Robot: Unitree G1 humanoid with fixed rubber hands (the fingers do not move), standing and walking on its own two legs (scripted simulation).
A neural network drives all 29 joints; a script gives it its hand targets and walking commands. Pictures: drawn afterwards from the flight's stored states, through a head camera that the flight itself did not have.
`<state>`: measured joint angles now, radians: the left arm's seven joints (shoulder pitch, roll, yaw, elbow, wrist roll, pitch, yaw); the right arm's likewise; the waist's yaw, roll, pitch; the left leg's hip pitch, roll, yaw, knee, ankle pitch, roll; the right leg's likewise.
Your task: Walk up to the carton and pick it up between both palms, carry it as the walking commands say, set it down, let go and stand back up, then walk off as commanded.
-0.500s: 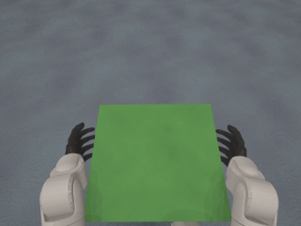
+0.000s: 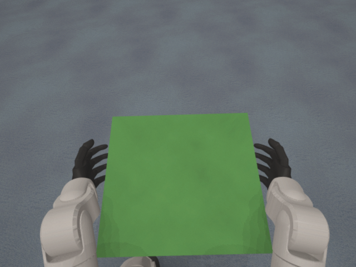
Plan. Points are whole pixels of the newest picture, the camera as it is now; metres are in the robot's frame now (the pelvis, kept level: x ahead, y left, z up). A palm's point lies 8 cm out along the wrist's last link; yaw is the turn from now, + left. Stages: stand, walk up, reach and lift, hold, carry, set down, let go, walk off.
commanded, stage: carry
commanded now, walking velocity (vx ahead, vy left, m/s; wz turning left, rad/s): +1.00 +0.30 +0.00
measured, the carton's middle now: (181, 185) +0.28 +0.00 +0.03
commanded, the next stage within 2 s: none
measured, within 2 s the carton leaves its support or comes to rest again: neither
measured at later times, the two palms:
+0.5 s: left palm (81, 56) +0.64 +0.31 +0.13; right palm (197, 49) +0.70 -0.05 +0.12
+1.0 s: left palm out of the picture +1.12 +0.43 +0.13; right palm out of the picture +1.08 +0.08 +0.13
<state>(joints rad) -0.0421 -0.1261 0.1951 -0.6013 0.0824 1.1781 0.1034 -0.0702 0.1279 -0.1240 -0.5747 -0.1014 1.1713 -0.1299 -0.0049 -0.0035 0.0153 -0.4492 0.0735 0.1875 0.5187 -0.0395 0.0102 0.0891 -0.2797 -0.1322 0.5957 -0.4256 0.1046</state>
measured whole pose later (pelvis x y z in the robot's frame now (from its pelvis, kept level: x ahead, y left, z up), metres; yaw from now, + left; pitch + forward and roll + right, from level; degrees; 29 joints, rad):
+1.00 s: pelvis +0.86 +0.28 +0.03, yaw -2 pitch +2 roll +0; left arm -0.03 -0.13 0.15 -0.54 0.12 1.17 0.09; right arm -0.02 0.13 -0.15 -0.55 -0.10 1.16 -0.13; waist -0.05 -0.01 -0.05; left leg -0.07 -0.01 0.20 0.27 -0.26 0.05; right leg -0.51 -0.10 -0.10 0.89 -0.28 0.01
